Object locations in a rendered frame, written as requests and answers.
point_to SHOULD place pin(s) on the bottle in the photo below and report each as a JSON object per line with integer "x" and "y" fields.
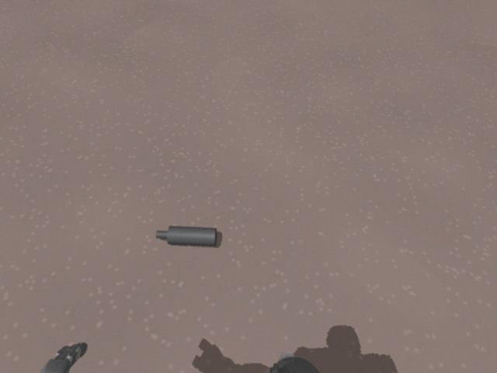
{"x": 194, "y": 236}

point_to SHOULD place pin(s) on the left robot hand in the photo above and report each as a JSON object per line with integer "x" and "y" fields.
{"x": 65, "y": 358}

